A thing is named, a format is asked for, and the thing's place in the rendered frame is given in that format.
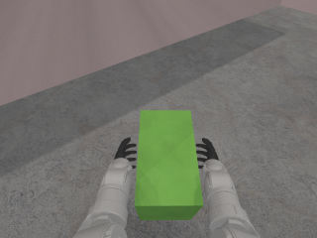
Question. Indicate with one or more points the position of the carton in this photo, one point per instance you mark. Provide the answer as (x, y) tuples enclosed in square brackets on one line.
[(168, 185)]

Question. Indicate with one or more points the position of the robot right forearm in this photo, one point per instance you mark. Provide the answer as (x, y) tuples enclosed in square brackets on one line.
[(222, 199)]

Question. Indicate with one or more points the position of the robot left upper arm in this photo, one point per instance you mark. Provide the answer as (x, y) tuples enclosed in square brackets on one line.
[(109, 229)]

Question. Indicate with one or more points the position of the robot right upper arm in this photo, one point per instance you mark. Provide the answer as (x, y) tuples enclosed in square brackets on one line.
[(228, 232)]

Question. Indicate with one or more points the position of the left robot hand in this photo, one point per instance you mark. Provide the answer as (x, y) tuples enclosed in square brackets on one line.
[(123, 147)]

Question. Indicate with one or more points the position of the robot left forearm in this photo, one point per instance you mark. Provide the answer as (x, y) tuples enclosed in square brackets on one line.
[(112, 196)]

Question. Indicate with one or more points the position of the right robot hand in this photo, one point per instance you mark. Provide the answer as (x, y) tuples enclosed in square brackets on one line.
[(210, 154)]

